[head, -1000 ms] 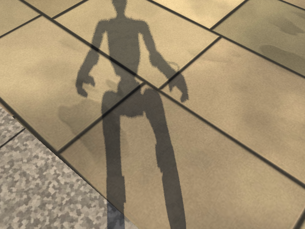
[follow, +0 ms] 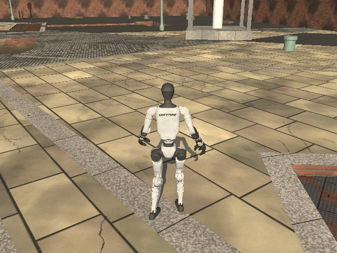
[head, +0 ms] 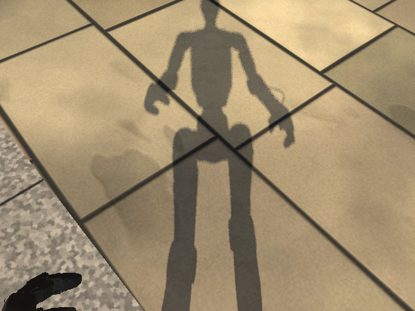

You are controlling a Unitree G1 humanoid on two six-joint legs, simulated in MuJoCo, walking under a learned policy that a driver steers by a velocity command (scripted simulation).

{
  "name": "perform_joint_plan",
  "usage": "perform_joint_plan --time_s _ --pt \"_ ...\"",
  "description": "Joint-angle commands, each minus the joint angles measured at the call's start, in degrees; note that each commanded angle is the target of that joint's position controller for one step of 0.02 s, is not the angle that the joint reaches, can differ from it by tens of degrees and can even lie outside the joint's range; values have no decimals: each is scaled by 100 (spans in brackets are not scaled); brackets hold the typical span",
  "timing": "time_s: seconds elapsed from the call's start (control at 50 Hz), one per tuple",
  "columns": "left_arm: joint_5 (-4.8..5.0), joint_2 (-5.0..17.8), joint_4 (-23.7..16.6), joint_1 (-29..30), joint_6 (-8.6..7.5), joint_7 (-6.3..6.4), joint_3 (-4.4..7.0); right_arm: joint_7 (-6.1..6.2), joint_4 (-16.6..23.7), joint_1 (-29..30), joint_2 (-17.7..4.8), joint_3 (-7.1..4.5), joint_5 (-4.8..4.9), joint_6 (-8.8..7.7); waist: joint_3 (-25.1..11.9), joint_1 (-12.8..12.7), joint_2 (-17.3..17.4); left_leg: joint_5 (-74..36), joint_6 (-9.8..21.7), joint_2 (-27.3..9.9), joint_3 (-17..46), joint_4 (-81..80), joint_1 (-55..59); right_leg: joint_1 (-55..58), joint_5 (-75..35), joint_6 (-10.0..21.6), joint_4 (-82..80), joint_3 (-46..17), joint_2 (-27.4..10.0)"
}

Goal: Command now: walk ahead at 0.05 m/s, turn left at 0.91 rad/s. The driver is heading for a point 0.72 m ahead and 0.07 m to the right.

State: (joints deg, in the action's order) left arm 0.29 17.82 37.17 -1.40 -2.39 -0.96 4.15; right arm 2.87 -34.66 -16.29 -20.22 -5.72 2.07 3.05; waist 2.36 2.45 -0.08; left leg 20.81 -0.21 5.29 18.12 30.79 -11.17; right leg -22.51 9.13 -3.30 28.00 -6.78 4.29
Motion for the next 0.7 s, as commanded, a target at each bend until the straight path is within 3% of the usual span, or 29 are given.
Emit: perform_joint_plan --time_s 0.02,0.04,0.06,0.08,0.1,0.14,0.18,0.28,0.34,0.38,0.4,0.42,0.44,0.46,0.48,0.5,0.52,0.56,0.58,0.62,0.64,0.7 --pt "-100 1130 -286 -676 -49 146 352 -27 525 -26 -64 14 -176 -105 -1456 -265 -463 805 80 10 112 1599 -1109 2702 -1429 719 -724 -1389 -1744" --pt "-285 1199 -217 -622 6 127 318 -45 693 -482 -211 -9 -115 -129 -1252 137 -1702 2172 -133 257 -447 2644 -2285 2686 -1518 1579 -1056 -3190 -2739" --pt "-208 943 -318 -391 5 136 283 -59 532 -570 -687 -132 -115 -143 -918 145 -1379 1745 -338 -335 -648 3462 -2546 2358 -1136 1777 -1110 -3070 -2810" --pt "-169 606 -375 -228 14 183 199 -64 415 -243 -962 -222 -75 -113 -629 -7 -885 1235 -446 -542 -806 3759 -2572 2004 -941 1609 -1007 -2078 -2406" --pt "-159 528 -403 -100 59 234 173 -53 352 -122 -977 -256 -64 -61 -552 -20 -563 865 -510 -655 -930 3867 -2476 1736 -688 1438 -1014 -1373 -2050" --pt "-139 570 -294 -143 105 308 150 -74 441 123 -692 -165 -91 -22 -471 -117 -579 438 -569 -727 -1234 4045 -2323 1374 -1102 1511 -1116 -710 -1760" --pt "-153 585 -147 -391 123 324 145 -88 561 359 -402 -38 -91 -43 -556 -258 -635 399 -569 -696 -1395 3652 -2260 1503 -1534 1681 -1164 -387 -1729" --pt "-55 852 34 -458 162 198 195 -131 657 709 -237 131 -191 -81 -826 -352 -686 353 -477 -776 -1481 2200 -1648 1761 -2160 1854 -1069 -81 -1988" --pt "20 880 177 -531 186 116 159 -165 589 731 -186 192 -180 -68 -807 -380 -851 183 -370 -677 -1622 1154 -885 1495 -2075 1776 -967 28 -1907" --pt "84 545 317 -521 163 30 -18 -174 348 383 45 240 -237 -70 -789 -133 -705 -701 -191 -552 -1712 -502 168 1128 -1687 1520 -696 70 -1652" --pt "150 432 406 -663 133 -12 -87 -168 290 287 -55 213 -262 -75 -724 -60 -649 -1378 -55 -499 -1733 -1326 886 749 -1360 1207 -578 97 -1470" --pt "42 350 422 -911 66 -79 -146 -105 347 222 -453 130 -297 -66 -903 -170 -279 -2330 115 -1143 -1121 -1121 1657 267 -551 738 -322 130 -1215" --pt "-76 228 336 -1036 13 -118 -181 -36 504 447 -957 42 -394 -21 -867 -380 832 -3314 659 -2159 -416 -841 1637 -335 1107 310 272 599 -689" --pt "44 470 300 -942 55 -60 -111 -57 451 677 -828 9 -439 -31 -845 -277 1234 -2662 1208 -2448 -382 -972 671 8 1863 130 801 820 -628" --pt "132 824 287 -859 119 -12 5 -81 531 847 -713 21 -413 -74 -556 -159 1224 -2432 1320 -2318 -469 -1099 565 -240 2002 25 1572 847 -579" --pt "183 939 290 -839 187 38 106 -72 470 766 -644 16 -410 -120 -419 -62 1341 -2700 1349 -2351 -505 -1125 627 -715 2324 -42 2472 796 -555" --pt "177 963 347 -1017 291 102 183 -57 443 772 -568 31 -380 -173 -371 -100 1266 -3094 1382 -2419 -630 -1127 603 -970 2487 -134 3258 634 -599" --pt "166 700 340 -1261 468 158 189 -40 401 1016 -334 80 -310 -254 -313 -299 1019 -3591 1297 -2368 -1142 -1077 471 -1088 2185 -252 3770 521 -723" --pt "166 578 276 -1228 519 167 169 -29 389 1114 -276 76 -305 -265 -297 -315 962 -3462 1246 -2315 -1361 -1113 489 -1136 1940 -298 3684 592 -784" --pt "171 459 2 -849 514 62 109 -22 264 700 -356 -2 -240 -318 -471 -4 888 -502 1194 -2427 -1225 -1702 804 -1376 1379 -232 3293 748 -1027" --pt "180 425 -134 -685 489 -4 88 -24 218 635 -429 -33 -202 -362 -423 67 926 405 1133 -2474 -1108 -1914 881 -1459 1293 -153 3042 790 -1055" --pt "173 357 -382 -464 397 -147 51 -87 103 535 -646 -138 -183 -535 -279 91 727 1060 1002 -2641 -1189 -2231 1075 -1453 1335 165 2378 822 -1150"
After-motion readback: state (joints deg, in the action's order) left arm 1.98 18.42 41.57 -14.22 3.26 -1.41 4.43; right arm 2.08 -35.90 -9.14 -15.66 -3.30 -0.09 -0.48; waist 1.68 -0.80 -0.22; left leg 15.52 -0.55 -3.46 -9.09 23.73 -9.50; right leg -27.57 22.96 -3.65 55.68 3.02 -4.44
